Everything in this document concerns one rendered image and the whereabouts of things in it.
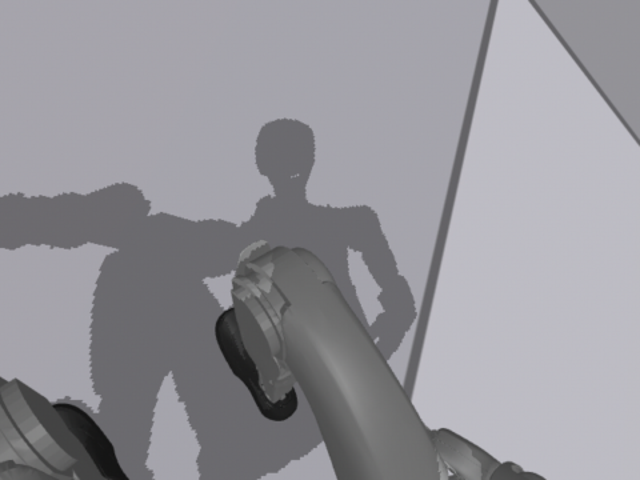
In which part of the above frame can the right robot foot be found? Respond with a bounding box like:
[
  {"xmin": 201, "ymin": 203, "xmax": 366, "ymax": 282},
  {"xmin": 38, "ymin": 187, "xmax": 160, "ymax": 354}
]
[{"xmin": 215, "ymin": 308, "xmax": 298, "ymax": 421}]

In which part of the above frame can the left robot foot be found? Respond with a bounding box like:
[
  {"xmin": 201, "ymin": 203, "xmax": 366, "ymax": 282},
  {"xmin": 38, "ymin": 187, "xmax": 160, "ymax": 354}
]
[{"xmin": 52, "ymin": 403, "xmax": 129, "ymax": 480}]

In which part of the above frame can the right robot hand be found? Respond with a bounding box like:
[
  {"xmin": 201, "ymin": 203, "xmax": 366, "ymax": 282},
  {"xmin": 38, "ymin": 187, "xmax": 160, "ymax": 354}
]
[{"xmin": 423, "ymin": 423, "xmax": 502, "ymax": 480}]

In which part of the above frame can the right robot arm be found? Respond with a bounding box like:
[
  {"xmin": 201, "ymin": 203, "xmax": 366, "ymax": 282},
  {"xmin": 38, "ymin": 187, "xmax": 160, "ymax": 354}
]
[{"xmin": 490, "ymin": 461, "xmax": 546, "ymax": 480}]

